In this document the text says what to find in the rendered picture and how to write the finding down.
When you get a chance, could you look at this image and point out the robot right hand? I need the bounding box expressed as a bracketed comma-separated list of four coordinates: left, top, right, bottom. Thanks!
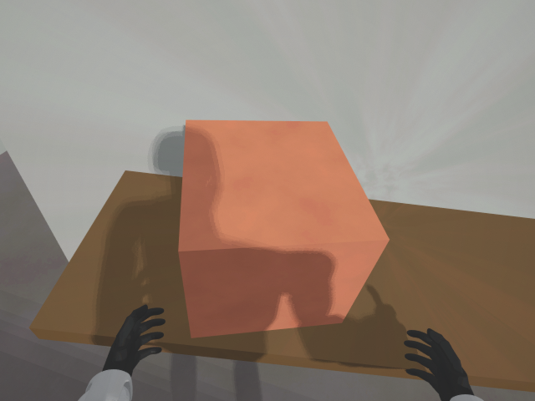
[404, 328, 475, 401]

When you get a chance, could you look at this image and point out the table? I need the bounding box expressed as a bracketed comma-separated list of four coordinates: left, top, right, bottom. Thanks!
[29, 170, 535, 392]

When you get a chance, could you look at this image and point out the carton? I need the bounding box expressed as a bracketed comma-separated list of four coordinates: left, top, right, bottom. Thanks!
[178, 119, 390, 338]

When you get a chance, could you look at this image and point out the robot left hand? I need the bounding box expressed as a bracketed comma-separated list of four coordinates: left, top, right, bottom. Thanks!
[102, 305, 166, 376]

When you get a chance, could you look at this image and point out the left robot forearm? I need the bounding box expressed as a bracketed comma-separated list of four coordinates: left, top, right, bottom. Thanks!
[78, 369, 133, 401]

